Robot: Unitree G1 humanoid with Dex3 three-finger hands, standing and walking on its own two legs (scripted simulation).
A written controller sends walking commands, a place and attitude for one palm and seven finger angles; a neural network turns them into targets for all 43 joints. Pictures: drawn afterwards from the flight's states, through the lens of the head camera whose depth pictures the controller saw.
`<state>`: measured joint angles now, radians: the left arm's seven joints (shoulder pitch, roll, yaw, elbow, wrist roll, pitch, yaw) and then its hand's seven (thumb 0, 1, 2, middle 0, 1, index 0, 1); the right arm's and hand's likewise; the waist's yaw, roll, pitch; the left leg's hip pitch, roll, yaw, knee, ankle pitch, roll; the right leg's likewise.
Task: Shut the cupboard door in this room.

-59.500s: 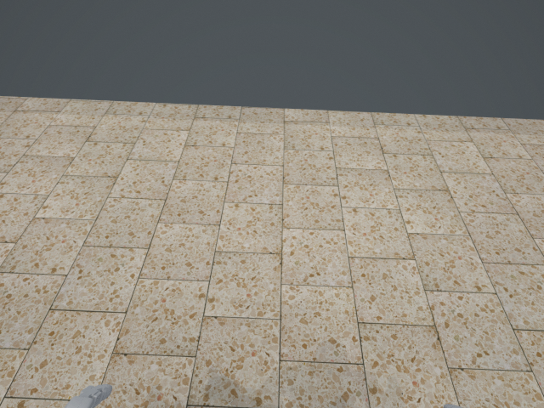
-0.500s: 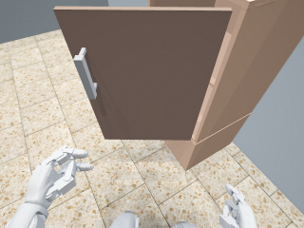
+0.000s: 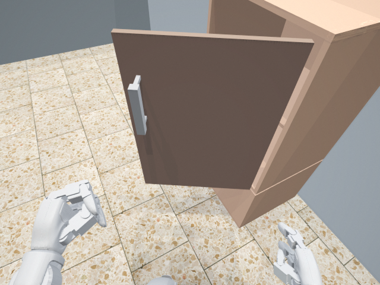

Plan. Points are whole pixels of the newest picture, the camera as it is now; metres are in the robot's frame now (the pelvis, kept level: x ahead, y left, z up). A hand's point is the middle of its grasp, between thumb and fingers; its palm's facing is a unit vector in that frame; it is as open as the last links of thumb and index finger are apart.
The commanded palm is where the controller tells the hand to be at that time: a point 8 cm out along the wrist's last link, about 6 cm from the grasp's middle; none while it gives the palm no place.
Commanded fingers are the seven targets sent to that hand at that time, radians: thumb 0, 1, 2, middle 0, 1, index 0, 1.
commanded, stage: raise the hand and make a fist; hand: left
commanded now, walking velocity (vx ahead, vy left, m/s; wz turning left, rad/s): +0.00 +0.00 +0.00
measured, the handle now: (139, 106) +0.50 +0.17 +0.10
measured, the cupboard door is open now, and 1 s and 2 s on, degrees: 59 59 59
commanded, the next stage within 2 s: bring the fist close to the handle in 0.66 s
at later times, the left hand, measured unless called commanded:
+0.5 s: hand (111, 212) +0.23 +0.16 +0.09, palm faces +0.01 -1.00 -0.02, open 3.1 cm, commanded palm +0.20 +0.22 +0.10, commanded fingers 0.00 0.90 0.90 -1.30 -1.50 -1.30 -1.50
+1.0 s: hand (121, 185) +0.27 +0.16 +0.11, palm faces +0.03 -1.00 -0.04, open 3.1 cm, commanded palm +0.25 +0.21 +0.10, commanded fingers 0.00 0.90 0.90 -1.30 -1.50 -1.30 -1.50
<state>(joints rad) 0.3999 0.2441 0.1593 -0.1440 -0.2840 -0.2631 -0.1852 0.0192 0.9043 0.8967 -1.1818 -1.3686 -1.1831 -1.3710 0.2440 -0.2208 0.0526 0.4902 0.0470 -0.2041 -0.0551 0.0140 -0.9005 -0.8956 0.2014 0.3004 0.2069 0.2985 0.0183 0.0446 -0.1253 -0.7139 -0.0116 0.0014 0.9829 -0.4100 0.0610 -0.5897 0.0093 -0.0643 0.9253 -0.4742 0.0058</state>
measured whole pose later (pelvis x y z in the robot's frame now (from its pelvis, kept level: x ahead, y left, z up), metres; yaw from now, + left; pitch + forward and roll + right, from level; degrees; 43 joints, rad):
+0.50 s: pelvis +0.00 -0.02 +0.02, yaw +0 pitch +5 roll -2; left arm 0.36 0.24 0.14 -0.07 -0.28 -0.18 -0.21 0.02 0.90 0.90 -1.30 -1.50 -1.30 -1.50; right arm 0.29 -0.26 0.05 0.54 0.05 -0.23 -0.06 0.02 -0.90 -0.90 0.20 0.30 0.21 0.30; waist 0.00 0.04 -0.08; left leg -0.59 -0.01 0.00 0.86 -0.36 0.04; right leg -0.48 0.02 -0.06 0.83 -0.44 -0.02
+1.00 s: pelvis +0.00 -0.04 +0.01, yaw +1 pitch +6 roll -1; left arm 0.12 0.25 0.17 0.08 -0.28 -0.25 -0.21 0.02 0.90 0.90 -1.30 -1.50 -1.31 -1.50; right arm 0.24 -0.26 0.04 0.59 0.06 -0.22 -0.06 0.01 -0.90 -0.90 0.20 0.30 0.21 0.30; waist 0.01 0.05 -0.08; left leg -0.63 0.00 -0.02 0.89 -0.37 0.01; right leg -0.52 0.03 -0.08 0.87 -0.46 -0.04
